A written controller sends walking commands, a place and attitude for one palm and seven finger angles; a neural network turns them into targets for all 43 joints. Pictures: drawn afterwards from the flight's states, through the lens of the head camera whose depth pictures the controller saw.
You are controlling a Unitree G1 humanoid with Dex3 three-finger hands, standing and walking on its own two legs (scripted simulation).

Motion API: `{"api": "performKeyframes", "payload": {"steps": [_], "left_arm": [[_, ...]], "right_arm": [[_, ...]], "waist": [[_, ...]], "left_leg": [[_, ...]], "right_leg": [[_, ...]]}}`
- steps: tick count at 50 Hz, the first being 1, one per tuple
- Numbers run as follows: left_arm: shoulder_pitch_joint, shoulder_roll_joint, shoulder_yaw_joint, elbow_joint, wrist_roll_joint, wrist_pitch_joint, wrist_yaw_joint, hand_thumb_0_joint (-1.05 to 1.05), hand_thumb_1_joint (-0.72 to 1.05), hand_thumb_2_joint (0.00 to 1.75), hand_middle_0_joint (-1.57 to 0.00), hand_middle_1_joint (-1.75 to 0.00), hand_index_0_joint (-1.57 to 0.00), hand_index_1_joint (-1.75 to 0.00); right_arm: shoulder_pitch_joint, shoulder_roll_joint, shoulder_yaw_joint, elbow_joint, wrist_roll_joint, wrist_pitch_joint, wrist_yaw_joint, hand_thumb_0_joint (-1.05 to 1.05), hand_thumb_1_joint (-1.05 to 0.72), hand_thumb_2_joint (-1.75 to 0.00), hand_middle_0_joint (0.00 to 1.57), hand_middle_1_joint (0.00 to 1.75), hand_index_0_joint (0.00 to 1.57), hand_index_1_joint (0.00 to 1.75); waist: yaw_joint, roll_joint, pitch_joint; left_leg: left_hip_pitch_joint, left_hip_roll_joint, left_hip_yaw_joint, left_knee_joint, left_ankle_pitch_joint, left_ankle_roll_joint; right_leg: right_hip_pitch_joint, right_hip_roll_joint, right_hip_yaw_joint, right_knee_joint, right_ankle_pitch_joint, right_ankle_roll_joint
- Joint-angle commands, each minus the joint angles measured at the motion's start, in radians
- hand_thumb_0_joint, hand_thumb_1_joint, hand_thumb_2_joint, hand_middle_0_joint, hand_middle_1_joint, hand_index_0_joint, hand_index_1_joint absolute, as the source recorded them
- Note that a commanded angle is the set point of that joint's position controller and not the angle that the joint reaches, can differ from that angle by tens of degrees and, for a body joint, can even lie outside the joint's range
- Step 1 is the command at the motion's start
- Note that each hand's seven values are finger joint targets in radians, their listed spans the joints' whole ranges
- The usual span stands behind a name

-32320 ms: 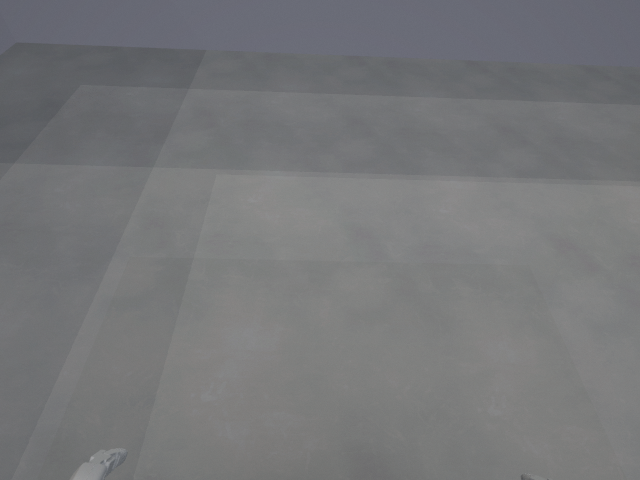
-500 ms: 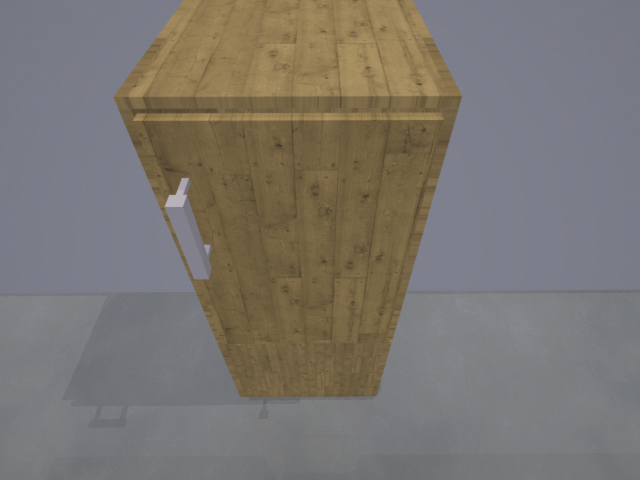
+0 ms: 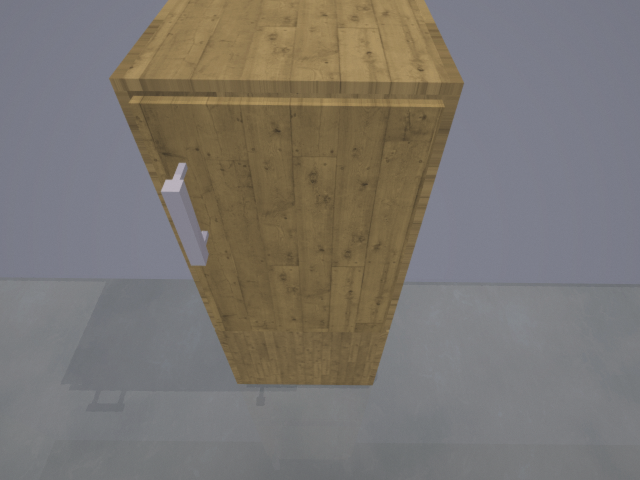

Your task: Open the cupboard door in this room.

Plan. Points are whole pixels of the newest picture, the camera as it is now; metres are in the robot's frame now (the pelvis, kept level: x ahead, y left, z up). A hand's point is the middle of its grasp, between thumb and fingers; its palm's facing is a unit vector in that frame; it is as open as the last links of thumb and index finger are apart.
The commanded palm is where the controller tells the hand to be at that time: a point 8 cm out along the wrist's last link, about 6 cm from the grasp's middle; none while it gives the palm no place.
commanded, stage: shuffle to correct the standing spot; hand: left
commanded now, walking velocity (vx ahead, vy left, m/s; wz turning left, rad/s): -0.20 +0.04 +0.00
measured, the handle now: (190, 216) +0.46 +0.23 +0.05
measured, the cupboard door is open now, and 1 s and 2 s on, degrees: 0 0 0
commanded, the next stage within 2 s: come to a stop and stand still in 0.24 s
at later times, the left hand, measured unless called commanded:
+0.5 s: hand out of the picture -0.04 +0.25 -0.18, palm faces +0.05 -0.97 -0.24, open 7.4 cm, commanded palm none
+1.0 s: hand out of the picture -0.18 +0.17 -0.18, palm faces +0.09 -0.99 -0.12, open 7.4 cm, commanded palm none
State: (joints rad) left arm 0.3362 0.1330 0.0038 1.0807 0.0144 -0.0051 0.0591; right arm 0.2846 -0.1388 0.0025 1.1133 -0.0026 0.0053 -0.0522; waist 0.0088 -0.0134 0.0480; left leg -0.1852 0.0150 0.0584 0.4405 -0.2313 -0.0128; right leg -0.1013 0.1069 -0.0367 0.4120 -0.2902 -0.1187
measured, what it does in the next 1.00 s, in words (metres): steps on the spot: left foot, then right foot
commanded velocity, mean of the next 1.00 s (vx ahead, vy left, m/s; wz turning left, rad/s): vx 0.00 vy -0.01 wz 0.00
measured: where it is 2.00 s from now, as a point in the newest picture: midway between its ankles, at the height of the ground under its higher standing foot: outside the picture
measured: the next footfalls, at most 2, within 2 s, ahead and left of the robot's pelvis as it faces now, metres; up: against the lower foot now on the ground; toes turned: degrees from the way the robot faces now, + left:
left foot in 0.32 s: -0.01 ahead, +0.18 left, +0.00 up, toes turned +1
right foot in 0.64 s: -0.10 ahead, -0.07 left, +0.00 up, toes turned -3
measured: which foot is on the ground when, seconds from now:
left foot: down 0.00-0.06, up 0.08-0.30, down 0.32-0.64, up 0.66-0.96, down 0.98-1.00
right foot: down 0.00-0.34, up 0.36-0.62, down 0.64-1.00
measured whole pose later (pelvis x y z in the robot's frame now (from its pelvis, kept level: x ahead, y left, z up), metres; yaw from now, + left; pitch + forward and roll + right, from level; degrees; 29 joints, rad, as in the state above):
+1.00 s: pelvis -0.07 +0.04 -0.01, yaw +0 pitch +0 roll +0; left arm 0.48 0.09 0.01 1.14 0.03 -0.01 0.03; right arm 0.25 -0.16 -0.02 1.06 -0.01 -0.01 -0.02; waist 0.04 -0.03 0.06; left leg -0.31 0.01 0.07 0.55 -0.18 0.02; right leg -0.05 0.01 -0.01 0.49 -0.43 -0.02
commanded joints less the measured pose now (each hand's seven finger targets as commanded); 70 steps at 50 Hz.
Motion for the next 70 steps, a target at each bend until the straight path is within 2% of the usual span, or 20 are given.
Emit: {"api": "performKeyframes", "payload": {"steps": [1, 9, 14, 17, 21, 27, 30, 32, 33, 34, 39, 47, 49, 51, 54, 60, 65, 66, 68, 70], "left_arm": [[0.089, 0.149, 0.041, -0.046, 0.000, 0.000, 0.010, 0.00, 0.90, 0.90, -0.20, -0.30, -0.20, -0.30], [0.003, 0.175, 0.060, -0.087, 0.019, 0.010, 0.006, 0.00, 0.90, 0.90, -0.20, -0.30, -0.20, -0.30], [-0.047, 0.196, 0.070, -0.106, 0.008, 0.014, -0.008, 0.00, 0.90, 0.90, -0.20, -0.30, -0.20, -0.30], [-0.026, 0.116, 0.056, -0.136, -0.006, 0.031, -0.008, 0.00, 0.90, 0.90, -0.20, -0.30, -0.20, -0.30], [-0.008, 0.097, 0.064, -0.133, 0.011, 0.053, -0.015, 0.00, 0.90, 0.90, -0.20, -0.30, -0.20, -0.30], [-0.005, 0.078, 0.048, -0.125, 0.017, 0.048, -0.056, 0.00, 0.90, 0.90, -0.20, -0.30, -0.20, -0.30], [0.109, 0.084, 0.051, -0.084, 0.016, 0.044, -0.063, 0.00, 0.90, 0.90, -0.20, -0.30, -0.20, -0.30], [0.210, 0.189, 0.070, -0.053, 0.025, 0.035, -0.041, 0.00, 0.90, 0.90, -0.20, -0.30, -0.20, -0.30], [0.146, 0.199, 0.060, -0.079, 0.015, 0.024, -0.030, 0.00, 0.90, 0.90, -0.20, -0.30, -0.20, -0.30], [0.094, 0.199, 0.058, -0.094, 0.012, 0.015, -0.029, 0.00, 0.90, 0.90, -0.20, -0.30, -0.20, -0.30], [0.110, 0.122, 0.041, -0.050, 0.009, -0.044, -0.031, 0.00, 0.90, 0.90, -0.20, -0.30, -0.20, -0.30], [0.151, 0.107, 0.027, 0.013, 0.008, -0.031, -0.019, 0.00, 0.90, 0.90, -0.20, -0.30, -0.20, -0.30], [0.179, 0.067, 0.020, 0.010, 0.001, -0.024, -0.015, 0.00, 0.90, 0.90, -0.20, -0.30, -0.20, -0.30], [0.201, 0.023, 0.012, 0.007, 0.001, -0.006, -0.004, 0.00, 0.90, 0.90, -0.20, -0.30, -0.20, -0.30], [0.174, 0.030, 0.012, 0.027, 0.001, 0.020, -0.006, 0.00, 0.90, 0.90, -0.20, -0.30, -0.20, -0.30], [0.090, 0.064, 0.008, 0.007, 0.006, 0.000, -0.011, 0.00, 0.90, 0.90, -0.20, -0.30, -0.20, -0.30], [0.047, 0.081, 0.009, -0.017, 0.003, -0.008, -0.011, 0.00, 0.90, 0.90, -0.20, -0.30, -0.20, -0.30], [0.067, 0.123, 0.013, -0.046, 0.025, -0.022, 0.026, 0.00, 0.90, 0.90, -0.20, -0.30, -0.20, -0.30], [-0.021, 0.149, 0.017, -0.119, 0.008, -0.023, 0.009, 0.00, 0.90, 0.90, -0.20, -0.30, -0.20, -0.30], [-0.024, 0.151, 0.015, -0.137, 0.006, -0.030, 0.001, 0.00, 0.90, 0.90, -0.20, -0.30, -0.20, -0.30]], "right_arm": [[0.063, -0.084, -0.029, -0.057, -0.005, 0.014, -0.004, 0.00, -0.90, -0.90, 0.20, 0.30, 0.20, 0.30], [0.023, -0.064, -0.058, -0.101, -0.006, 0.040, 0.006, 0.00, -0.90, -0.90, 0.20, 0.30, 0.20, 0.30], [0.076, -0.042, -0.057, -0.087, -0.004, 0.018, 0.012, 0.00, -0.90, -0.90, 0.20, 0.30, 0.20, 0.30], [0.040, -0.168, -0.069, -0.131, -0.019, 0.008, 0.002, 0.00, -0.90, -0.90, 0.20, 0.30, 0.20, 0.30], [-0.057, -0.146, -0.049, -0.166, -0.029, -0.009, -0.008, 0.00, -0.90, -0.90, 0.20, 0.30, 0.20, 0.30], [0.024, -0.210, -0.079, -0.133, -0.046, 0.004, 0.011, 0.00, -0.90, -0.90, 0.20, 0.30, 0.20, 0.30], [0.033, -0.206, -0.085, -0.121, -0.043, 0.017, 0.018, 0.00, -0.90, -0.90, 0.20, 0.30, 0.20, 0.30], [-0.020, -0.088, -0.062, -0.153, -0.022, 0.020, 0.022, 0.00, -0.90, -0.90, 0.20, 0.30, 0.20, 0.30], [-0.088, -0.104, -0.057, -0.182, -0.027, 0.017, 0.033, 0.00, -0.90, -0.90, 0.20, 0.30, 0.20, 0.30], [-0.088, -0.102, -0.054, -0.191, -0.028, 0.012, 0.044, 0.00, -0.90, -0.90, 0.20, 0.30, 0.20, 0.30], [-0.038, -0.082, -0.052, -0.131, -0.017, -0.008, 0.058, 0.00, -0.90, -0.90, 0.20, 0.30, 0.20, 0.30], [0.023, -0.049, -0.026, -0.089, -0.003, -0.026, 0.030, 0.00, -0.90, -0.90, 0.20, 0.30, 0.20, 0.30], [0.120, -0.124, -0.044, -0.061, -0.005, -0.048, 0.011, 0.00, -0.90, -0.90, 0.20, 0.30, 0.20, 0.30], [0.114, -0.149, -0.043, -0.058, -0.002, -0.039, 0.001, 0.00, -0.90, -0.90, 0.20, 0.30, 0.20, 0.30], [-0.004, -0.104, -0.026, -0.066, -0.002, -0.033, -0.011, 0.00, -0.90, -0.90, 0.20, 0.30, 0.20, 0.30], [-0.059, -0.083, -0.041, -0.068, 0.001, -0.017, 0.003, 0.00, -0.90, -0.90, 0.20, 0.30, 0.20, 0.30], [-0.052, -0.069, -0.032, -0.041, -0.004, -0.017, 0.014, 0.00, -0.90, -0.90, 0.20, 0.30, 0.20, 0.30], [-0.075, -0.163, -0.050, -0.131, -0.003, -0.026, 0.020, 0.00, -0.90, -0.90, 0.20, 0.30, 0.20, 0.30], [-0.043, -0.113, -0.043, -0.142, -0.014, -0.012, 0.033, 0.00, -0.90, -0.90, 0.20, 0.30, 0.20, 0.30], [-0.029, -0.114, -0.034, -0.173, -0.019, -0.010, 0.041, 0.00, -0.90, -0.90, 0.20, 0.30, 0.20, 0.30]], "waist": [[0.005, -0.029, -0.016], [-0.006, -0.052, 0.042], [-0.038, -0.039, -0.020], [-0.014, 0.261, -0.032], [0.020, 0.119, -0.001], [-0.037, 0.162, -0.037], [-0.001, 0.122, -0.001], [0.046, -0.258, 0.043], [0.051, -0.255, 0.118], [0.016, -0.123, 0.108], [-0.002, -0.065, 0.150], [-0.013, -0.132, 0.022], [-0.030, 0.011, -0.103], [-0.002, 0.127, -0.095], [0.026, 0.186, -0.013], [0.002, -0.075, -0.035], [-0.001, -0.010, -0.027], [-0.011, 0.041, 0.003], [-0.035, 0.101, 0.004], [-0.037, 0.095, -0.015]], "left_leg": [[-0.060, 0.045, -0.033, 0.090, 0.146, 0.022], [-0.175, 0.000, -0.104, 0.402, -0.262, 0.004], [0.008, 0.002, -0.058, 0.023, 0.071, 0.000], [-0.017, 0.363, -0.363, -0.093, 0.759, 0.223], [-0.204, 0.291, -0.334, -0.169, 0.230, 0.227], [-0.095, 0.238, -0.348, -0.273, -0.347, 0.150], [-0.201, 0.144, -0.237, -0.221, -0.397, 0.070], [-0.438, -0.053, 0.004, 0.219, -0.295, -0.011], [-0.477, -0.013, -0.016, 0.375, -0.276, 0.009], [-0.451, 0.001, -0.025, 0.434, -0.234, 0.016], [-0.424, 0.032, -0.017, 0.484, -0.075, 0.005], [-0.033, -0.025, 0.025, 0.020, 0.092, 0.019], [0.228, 0.129, -0.113, 0.061, 0.576, 0.096], [0.146, 0.276, -0.186, -0.013, 0.791, 0.195], [0.025, 0.253, -0.210, -0.089, 0.720, 0.203], [0.042, 0.112, -0.104, -0.005, 0.342, 0.069], [0.040, 0.100, -0.087, -0.050, 0.238, 0.048], [0.060, 0.124, -0.052, 0.170, 0.485, 0.032], [-0.072, 0.089, -0.071, 0.098, 0.069, 0.044], [-0.073, 0.083, -0.072, 0.078, 0.065, 0.050]], "right_leg": [[-0.004, -0.293, 0.200, 0.008, 0.715, 0.113], [-0.110, -0.425, 0.309, -0.025, 0.704, -0.145], [-0.139, -0.322, 0.213, 0.114, 0.578, -0.047], [-0.262, -0.072, 0.054, 0.500, -0.292, 0.101], [-0.246, -0.103, 0.138, 0.708, -0.198, 0.108], [-0.193, -0.098, -0.006, 0.323, -0.256, 0.100], [0.008, -0.058, -0.048, -0.021, -0.157, 0.078], [0.077, -0.323, 0.361, -0.280, -0.420, -0.026], [-0.040, -0.425, 0.427, -0.342, -0.426, -0.054], [-0.058, -0.433, 0.396, -0.335, -0.331, -0.062], [-0.028, -0.366, 0.239, -0.241, 0.101, -0.050], [-0.026, -0.288, 0.113, 0.034, 0.641, 0.009], [-0.160, -0.196, 0.069, 0.216, 0.394, 0.075], [-0.160, -0.156, 0.038, 0.283, -0.244, 0.102], [-0.144, -0.188, 0.044, 0.259, -0.222, 0.116], [-0.109, -0.228, 0.091, -0.003, 0.308, 0.105], [-0.095, -0.227, 0.096, -0.059, 0.238, 0.101], [-0.195, -0.229, 0.143, -0.023, 0.534, 0.122], [-0.169, -0.235, 0.137, -0.019, 0.137, 0.052], [-0.164, -0.203, 0.111, -0.009, 0.056, 0.043]]}}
